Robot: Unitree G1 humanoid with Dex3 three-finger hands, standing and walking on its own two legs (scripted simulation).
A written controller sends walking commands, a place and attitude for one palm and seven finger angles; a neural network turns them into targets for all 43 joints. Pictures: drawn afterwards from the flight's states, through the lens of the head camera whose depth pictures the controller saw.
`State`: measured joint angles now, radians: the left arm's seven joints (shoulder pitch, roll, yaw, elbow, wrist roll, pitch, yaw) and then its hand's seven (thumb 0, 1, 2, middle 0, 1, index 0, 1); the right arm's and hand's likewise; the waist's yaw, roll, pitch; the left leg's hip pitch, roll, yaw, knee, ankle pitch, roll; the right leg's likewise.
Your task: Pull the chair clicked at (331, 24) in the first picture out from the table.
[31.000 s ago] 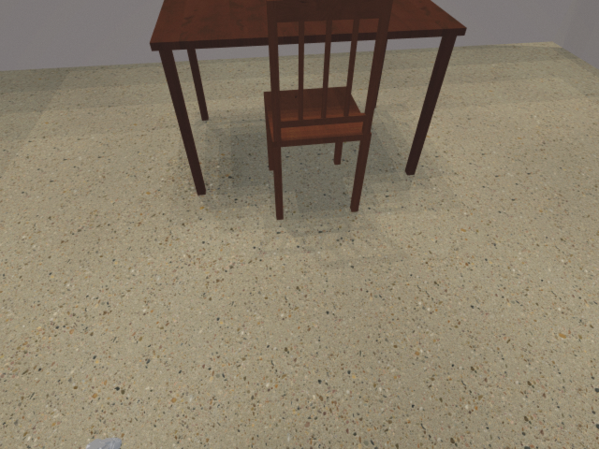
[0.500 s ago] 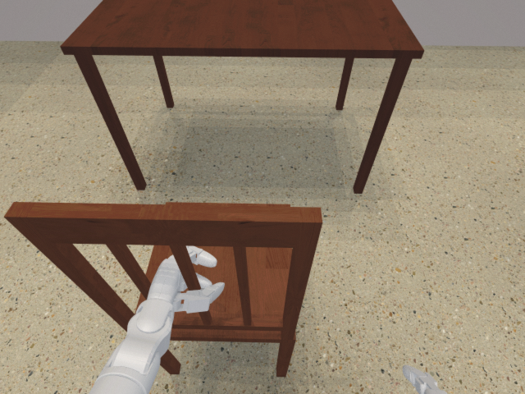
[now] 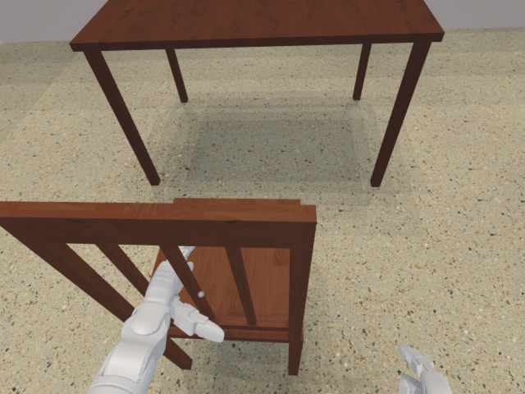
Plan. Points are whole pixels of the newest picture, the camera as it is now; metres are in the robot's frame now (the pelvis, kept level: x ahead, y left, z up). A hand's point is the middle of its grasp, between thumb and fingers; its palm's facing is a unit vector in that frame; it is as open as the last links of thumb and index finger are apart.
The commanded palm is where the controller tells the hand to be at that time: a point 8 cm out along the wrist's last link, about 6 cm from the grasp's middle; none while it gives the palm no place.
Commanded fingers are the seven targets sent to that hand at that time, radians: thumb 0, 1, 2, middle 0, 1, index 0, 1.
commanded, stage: open the thumb and straighten the fingers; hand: left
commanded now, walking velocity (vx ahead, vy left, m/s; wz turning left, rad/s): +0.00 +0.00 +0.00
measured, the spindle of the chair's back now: (193, 289) +0.30 +0.13 -0.05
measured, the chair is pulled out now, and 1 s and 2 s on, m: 0.60 0.60 0.60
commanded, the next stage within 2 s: draw the fingers out of the gap in 0.02 s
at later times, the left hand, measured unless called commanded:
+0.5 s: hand (180, 343) +0.21 +0.13 -0.03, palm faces -0.11 -0.97 -0.20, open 17.5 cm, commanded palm +0.20 +0.18 -0.01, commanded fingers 0.00 -0.55 0.20 0.00 0.00 0.00 0.00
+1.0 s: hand out of the picture +0.14 +0.13 -0.03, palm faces -0.11 -0.98 -0.18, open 17.5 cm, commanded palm +0.13 +0.18 +0.00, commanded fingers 0.00 -0.55 0.20 0.00 0.00 0.00 0.00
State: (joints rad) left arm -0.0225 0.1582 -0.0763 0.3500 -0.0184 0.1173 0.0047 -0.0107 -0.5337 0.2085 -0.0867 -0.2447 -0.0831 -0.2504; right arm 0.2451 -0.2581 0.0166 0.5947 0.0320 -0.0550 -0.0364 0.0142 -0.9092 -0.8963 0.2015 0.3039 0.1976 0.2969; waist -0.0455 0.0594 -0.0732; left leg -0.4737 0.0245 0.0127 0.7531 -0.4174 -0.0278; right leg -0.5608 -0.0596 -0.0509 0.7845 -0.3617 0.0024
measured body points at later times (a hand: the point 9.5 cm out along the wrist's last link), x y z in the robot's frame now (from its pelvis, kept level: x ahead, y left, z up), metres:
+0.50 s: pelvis +0.00 +0.00 -0.01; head +0.03 -0.02 +0.44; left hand +0.21 +0.19 -0.02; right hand +0.16 -0.25 -0.10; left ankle -0.03 +0.14 -0.71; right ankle +0.02 -0.12 -0.71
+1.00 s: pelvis -0.01 +0.01 -0.02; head +0.01 +0.00 +0.43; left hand +0.15 +0.18 -0.01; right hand +0.18 -0.22 -0.09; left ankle -0.03 +0.14 -0.71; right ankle +0.02 -0.12 -0.71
